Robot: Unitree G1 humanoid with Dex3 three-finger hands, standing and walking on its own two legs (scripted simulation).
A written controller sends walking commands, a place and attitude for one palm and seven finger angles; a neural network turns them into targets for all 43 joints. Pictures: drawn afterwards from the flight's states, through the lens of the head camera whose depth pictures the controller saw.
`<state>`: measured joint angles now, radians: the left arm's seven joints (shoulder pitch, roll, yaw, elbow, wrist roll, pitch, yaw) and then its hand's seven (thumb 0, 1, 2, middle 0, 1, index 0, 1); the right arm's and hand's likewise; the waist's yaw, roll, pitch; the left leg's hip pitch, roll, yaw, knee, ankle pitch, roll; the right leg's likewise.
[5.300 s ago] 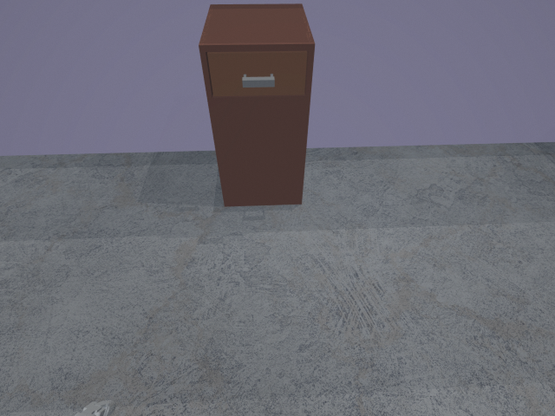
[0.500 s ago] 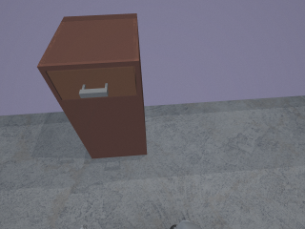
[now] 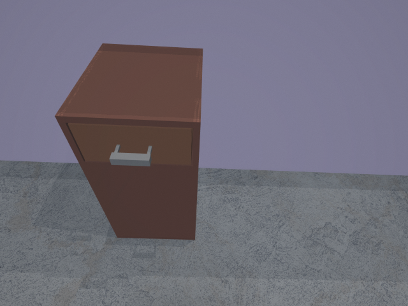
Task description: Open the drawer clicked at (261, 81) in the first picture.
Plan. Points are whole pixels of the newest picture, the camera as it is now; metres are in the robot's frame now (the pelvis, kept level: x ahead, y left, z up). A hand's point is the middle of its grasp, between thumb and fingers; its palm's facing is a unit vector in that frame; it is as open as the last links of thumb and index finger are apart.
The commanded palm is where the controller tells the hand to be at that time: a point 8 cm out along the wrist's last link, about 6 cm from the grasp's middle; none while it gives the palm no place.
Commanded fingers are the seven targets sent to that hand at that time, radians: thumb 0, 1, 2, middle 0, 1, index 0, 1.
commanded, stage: come to a stop and stand still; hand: left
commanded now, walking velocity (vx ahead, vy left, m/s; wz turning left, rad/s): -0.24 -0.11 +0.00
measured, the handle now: (132, 153) +0.52 +0.27 -0.08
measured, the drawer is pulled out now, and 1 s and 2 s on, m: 0.00 0.00 0.00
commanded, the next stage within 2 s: look again from close up in 0.94 s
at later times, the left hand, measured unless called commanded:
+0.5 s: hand out of the picture +0.00 +0.13 -0.16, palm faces +0.01 -0.96 -0.27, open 7.4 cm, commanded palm none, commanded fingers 0.00 0.90 0.90 -0.20 -0.30 -0.20 -0.30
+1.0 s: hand out of the picture -0.09 +0.09 -0.17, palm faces +0.05 -0.98 -0.18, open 7.4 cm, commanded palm none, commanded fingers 0.00 0.90 0.90 -0.20 -0.30 -0.20 -0.30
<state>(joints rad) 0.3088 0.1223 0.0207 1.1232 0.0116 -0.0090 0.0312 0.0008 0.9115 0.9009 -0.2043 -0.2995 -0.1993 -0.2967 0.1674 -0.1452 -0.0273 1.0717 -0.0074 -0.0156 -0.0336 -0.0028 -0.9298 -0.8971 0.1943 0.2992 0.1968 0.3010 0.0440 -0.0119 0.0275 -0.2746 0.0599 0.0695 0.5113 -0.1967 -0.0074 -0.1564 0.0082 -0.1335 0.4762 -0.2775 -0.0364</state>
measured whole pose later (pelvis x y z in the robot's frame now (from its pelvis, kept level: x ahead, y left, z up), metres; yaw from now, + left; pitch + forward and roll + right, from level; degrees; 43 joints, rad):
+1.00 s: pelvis -0.07 -0.07 +0.01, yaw -1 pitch -2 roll +0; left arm 0.32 0.12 0.02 1.15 0.01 0.00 0.03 0.00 0.91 0.90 -0.20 -0.30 -0.20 -0.30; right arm 0.34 -0.12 -0.01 1.16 -0.02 0.02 -0.04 0.00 -0.91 -0.90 0.20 0.30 0.20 0.30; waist 0.01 0.02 0.02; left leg -0.14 0.06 0.02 0.39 -0.22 -0.04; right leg -0.17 0.05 -0.09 0.37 -0.19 -0.08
